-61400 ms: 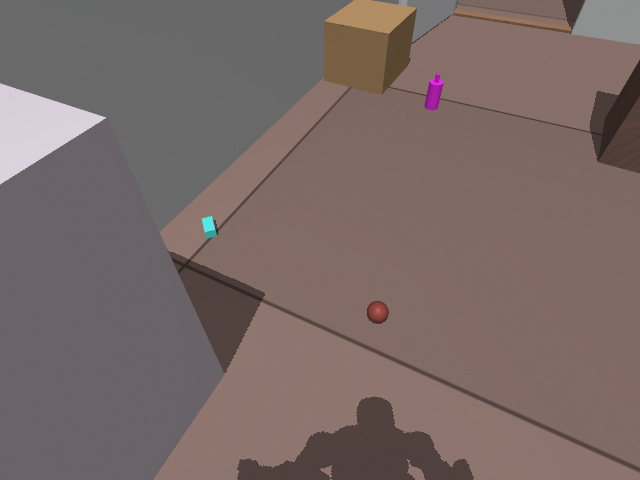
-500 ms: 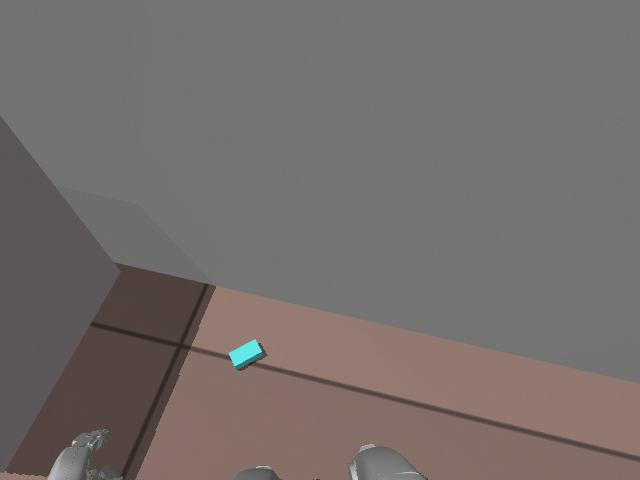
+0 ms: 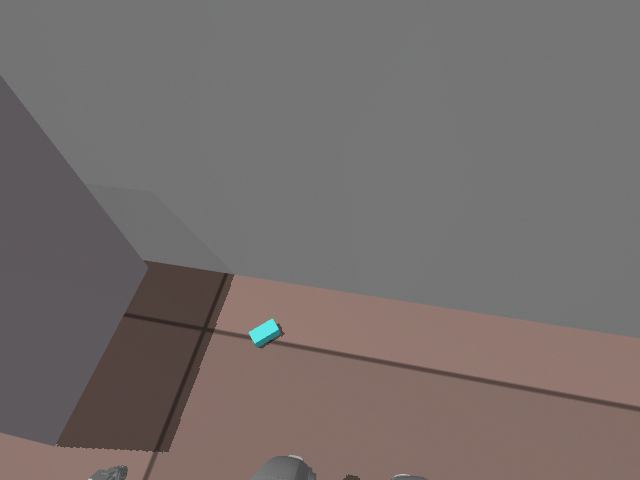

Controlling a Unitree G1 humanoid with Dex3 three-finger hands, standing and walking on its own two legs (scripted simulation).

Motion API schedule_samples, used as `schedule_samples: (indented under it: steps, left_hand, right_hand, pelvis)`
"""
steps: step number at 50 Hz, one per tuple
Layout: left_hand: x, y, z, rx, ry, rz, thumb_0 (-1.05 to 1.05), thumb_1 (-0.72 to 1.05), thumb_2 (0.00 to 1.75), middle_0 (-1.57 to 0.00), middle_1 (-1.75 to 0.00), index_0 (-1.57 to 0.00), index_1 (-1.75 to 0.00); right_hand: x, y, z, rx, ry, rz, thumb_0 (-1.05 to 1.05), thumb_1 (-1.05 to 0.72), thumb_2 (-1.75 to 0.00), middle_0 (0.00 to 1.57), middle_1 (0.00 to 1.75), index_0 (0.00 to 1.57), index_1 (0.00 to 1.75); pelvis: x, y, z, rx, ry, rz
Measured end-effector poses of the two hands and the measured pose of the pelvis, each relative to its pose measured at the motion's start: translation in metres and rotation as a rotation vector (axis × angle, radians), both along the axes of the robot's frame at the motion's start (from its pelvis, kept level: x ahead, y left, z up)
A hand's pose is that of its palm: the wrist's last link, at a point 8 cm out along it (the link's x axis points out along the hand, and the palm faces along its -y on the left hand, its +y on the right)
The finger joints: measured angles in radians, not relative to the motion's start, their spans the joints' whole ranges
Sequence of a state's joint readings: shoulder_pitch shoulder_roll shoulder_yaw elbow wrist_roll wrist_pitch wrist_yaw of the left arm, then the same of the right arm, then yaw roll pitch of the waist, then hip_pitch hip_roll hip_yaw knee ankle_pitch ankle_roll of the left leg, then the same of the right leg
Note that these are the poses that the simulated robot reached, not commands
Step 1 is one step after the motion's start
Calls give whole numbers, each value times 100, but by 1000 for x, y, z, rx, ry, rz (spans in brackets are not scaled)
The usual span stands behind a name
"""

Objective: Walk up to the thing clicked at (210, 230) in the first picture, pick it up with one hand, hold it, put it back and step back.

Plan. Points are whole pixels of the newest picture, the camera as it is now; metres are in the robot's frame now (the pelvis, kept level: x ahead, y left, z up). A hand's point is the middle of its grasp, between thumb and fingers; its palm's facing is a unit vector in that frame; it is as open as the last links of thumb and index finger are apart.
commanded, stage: step back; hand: left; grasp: from above
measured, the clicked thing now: (264, 333) +0.61 +0.24 -0.74
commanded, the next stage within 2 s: none
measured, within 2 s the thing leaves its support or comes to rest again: neither
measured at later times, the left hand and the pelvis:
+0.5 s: hand out of the picture -0.07 +0.26 -0.16, palm faces -0.05 -0.91 -0.41, open 7.4 cm; pelvis -0.16 -0.01 -0.02, yaw -3 degrees
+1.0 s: hand out of the picture -0.22 +0.27 -0.15, palm faces +0.04 -0.92 -0.40, open 7.4 cm; pelvis -0.33 -0.01 +0.00, yaw +3 degrees
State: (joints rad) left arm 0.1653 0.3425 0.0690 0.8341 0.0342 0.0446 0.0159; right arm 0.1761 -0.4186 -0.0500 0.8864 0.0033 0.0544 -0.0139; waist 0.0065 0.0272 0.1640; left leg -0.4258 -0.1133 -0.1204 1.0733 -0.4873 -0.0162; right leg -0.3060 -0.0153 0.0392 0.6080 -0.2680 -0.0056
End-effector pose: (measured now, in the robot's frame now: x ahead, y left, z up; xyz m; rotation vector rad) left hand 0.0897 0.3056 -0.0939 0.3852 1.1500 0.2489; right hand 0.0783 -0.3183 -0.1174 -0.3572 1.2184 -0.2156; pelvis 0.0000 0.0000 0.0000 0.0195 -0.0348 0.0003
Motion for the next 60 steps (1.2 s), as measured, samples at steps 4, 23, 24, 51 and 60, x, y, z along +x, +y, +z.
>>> schedule_samples:
  steps: [4,23,24,51,60]
  left_hand:
    - [-9,12,-5,1,-64,-2,1,90,90,-21,-30,-21,-30]
    - [-144,4,-21,-20,39,-22,1,91,90,-20,-30,-20,-30]
    - [-153,0,-22,-14,40,-26,1,91,90,-20,-30,-20,-30]
    - [-330,3,-14,-30,-38,38,1,90,90,-20,-30,-21,-30]
    - [-426,-11,-22,-14,70,3,1,91,90,-20,-30,-20,-30]
  right_hand:
    - [-25,5,-1,-25,37,37,1,-90,-90,20,30,20,30]
    - [-105,7,14,-17,-148,52,0,-90,-89,20,30,20,30]
    - [-111,2,10,-12,-155,48,0,-90,-89,20,30,20,30]
    - [-332,7,15,-24,6,74,1,-90,-89,20,30,20,30]
    - [-355,-10,15,-13,-145,84,0,-90,-89,20,30,20,30]
  pelvis:
    - [-24,6,-7,-11,2,38]
    - [-147,-6,-9,-24,-6,-50]
    - [-154,-10,-12,-20,-6,-57]
    - [-341,-9,-1,-31,-12,44]
    - [-408,-24,-8,-24,1,-35]
